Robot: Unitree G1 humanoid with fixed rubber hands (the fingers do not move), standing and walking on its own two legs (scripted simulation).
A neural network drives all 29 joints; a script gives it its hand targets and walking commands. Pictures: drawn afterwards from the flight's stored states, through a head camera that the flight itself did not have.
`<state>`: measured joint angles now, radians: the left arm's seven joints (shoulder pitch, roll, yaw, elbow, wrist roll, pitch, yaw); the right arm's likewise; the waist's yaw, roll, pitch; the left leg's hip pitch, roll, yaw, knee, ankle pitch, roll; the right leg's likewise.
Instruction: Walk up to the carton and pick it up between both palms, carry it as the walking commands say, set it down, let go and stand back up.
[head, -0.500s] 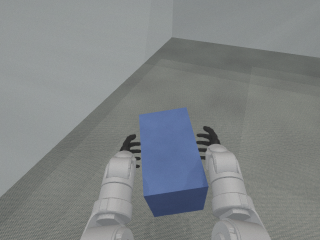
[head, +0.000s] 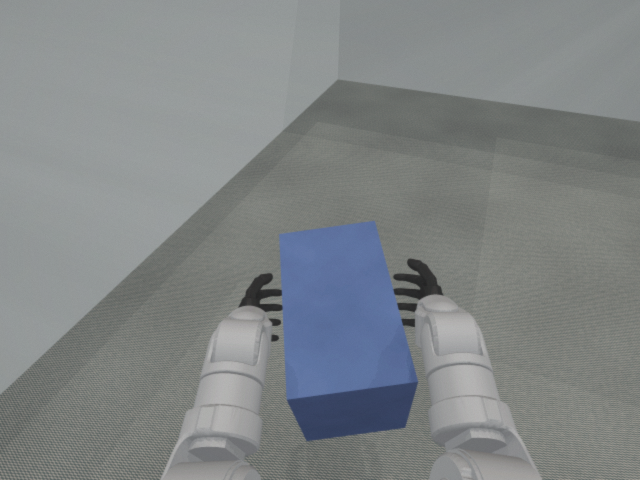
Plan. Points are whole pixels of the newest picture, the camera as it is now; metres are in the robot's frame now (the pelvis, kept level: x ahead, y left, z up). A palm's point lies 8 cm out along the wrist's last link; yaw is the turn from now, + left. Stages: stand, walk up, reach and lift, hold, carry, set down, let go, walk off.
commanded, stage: hold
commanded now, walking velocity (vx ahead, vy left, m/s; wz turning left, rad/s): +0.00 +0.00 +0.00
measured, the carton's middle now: (341, 329) +0.34 -0.01 -0.03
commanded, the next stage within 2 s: carry in 0.80 s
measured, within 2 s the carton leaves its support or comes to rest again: neither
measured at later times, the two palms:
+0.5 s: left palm (251, 329) +0.29 +0.12 +0.05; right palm (430, 309) +0.31 -0.12 +0.07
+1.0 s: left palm (271, 318) +0.31 +0.09 +0.05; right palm (442, 303) +0.32 -0.14 +0.07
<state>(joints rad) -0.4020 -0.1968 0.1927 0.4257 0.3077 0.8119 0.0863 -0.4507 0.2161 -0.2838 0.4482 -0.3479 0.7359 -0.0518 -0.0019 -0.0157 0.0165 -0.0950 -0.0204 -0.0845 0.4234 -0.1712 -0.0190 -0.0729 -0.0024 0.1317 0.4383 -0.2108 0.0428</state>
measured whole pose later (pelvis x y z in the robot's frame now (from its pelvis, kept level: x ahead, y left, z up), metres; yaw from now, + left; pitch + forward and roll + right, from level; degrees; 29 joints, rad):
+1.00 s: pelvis -0.02 -0.01 -0.01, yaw -4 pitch +0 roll +1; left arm -0.44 -0.19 0.17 0.30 0.20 0.89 0.19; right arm -0.52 0.24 -0.21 0.31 -0.31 0.80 -0.20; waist 0.03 0.04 -0.04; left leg -0.36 0.03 -0.03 0.58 -0.22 -0.04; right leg -0.38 -0.01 0.04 0.61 -0.24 0.01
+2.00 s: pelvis -0.06 -0.02 +0.00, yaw -18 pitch +5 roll +0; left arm -0.40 -0.20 0.09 -0.09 0.10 1.15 0.29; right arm -0.40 0.20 -0.09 -0.12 -0.10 1.13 -0.30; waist -0.03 0.02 -0.11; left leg -0.30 0.03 0.08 0.50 -0.29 -0.03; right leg -0.40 0.02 -0.07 0.48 -0.17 -0.06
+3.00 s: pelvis -0.07 +0.01 -0.01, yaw -17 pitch +3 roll +0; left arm -0.36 -0.18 0.09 0.05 0.10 1.05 0.25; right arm -0.39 0.19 -0.13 0.06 -0.13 1.02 -0.23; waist 0.00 0.01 -0.12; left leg -0.32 0.00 0.09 0.55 -0.28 0.04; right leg -0.41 -0.01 -0.07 0.51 -0.16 -0.02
